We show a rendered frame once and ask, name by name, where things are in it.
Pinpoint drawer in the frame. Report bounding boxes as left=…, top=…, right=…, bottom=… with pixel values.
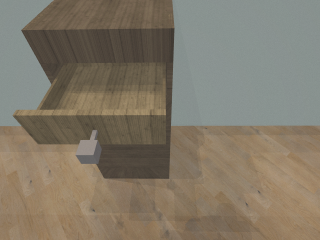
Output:
left=12, top=62, right=166, bottom=145

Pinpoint handle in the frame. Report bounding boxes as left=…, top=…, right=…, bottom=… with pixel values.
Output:
left=75, top=130, right=102, bottom=164

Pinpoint cabinet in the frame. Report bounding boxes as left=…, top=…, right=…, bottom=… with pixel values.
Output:
left=21, top=0, right=175, bottom=179

